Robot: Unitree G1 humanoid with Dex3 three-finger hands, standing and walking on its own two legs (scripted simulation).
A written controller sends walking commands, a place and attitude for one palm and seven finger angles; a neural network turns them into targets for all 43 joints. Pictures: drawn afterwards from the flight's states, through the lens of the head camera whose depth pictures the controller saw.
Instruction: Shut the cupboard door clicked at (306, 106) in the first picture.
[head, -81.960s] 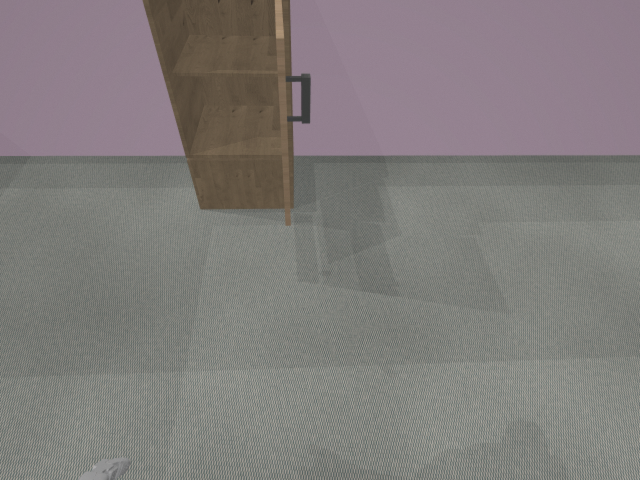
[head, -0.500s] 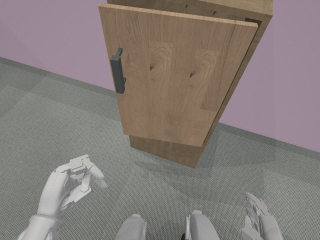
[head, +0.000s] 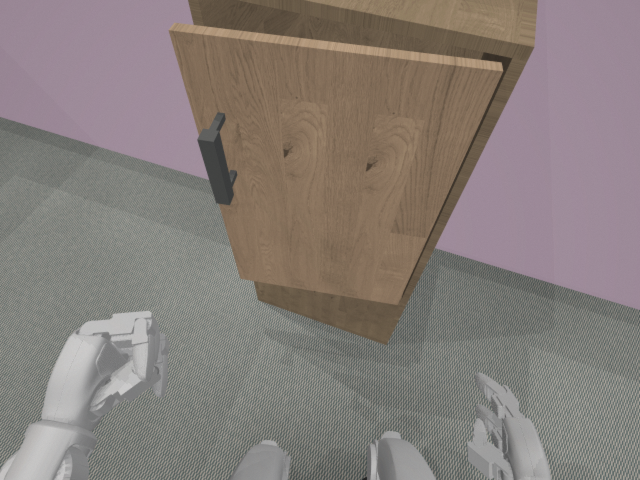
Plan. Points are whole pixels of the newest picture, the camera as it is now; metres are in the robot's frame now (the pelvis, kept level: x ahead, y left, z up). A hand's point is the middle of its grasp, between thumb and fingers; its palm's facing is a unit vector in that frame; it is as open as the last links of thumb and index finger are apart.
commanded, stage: raise the hand and make a fist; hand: left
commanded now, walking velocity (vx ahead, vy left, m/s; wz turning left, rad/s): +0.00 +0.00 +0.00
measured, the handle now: (222, 160) +0.53 +0.18 +0.06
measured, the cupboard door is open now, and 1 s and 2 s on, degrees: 10 10 10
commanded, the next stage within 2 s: bring the fist close to the handle in 0.40 s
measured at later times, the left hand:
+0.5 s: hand (164, 396) +0.20 +0.18 +0.05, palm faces -0.13 -0.99 -0.03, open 3.1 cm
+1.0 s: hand (182, 295) +0.31 +0.18 +0.07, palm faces -0.08 -1.00 -0.03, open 3.1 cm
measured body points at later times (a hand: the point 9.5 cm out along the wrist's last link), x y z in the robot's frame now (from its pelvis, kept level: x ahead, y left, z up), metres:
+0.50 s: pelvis -0.01 +0.00 +0.00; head +0.04 +0.00 +0.45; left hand +0.20 +0.23 +0.06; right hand +0.17 -0.24 -0.06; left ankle -0.01 +0.12 -0.64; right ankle +0.05 -0.13 -0.64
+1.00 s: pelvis -0.01 +0.01 +0.01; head +0.06 +0.02 +0.45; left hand +0.30 +0.24 +0.07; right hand +0.14 -0.23 -0.08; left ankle -0.01 +0.12 -0.64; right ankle +0.05 -0.13 -0.64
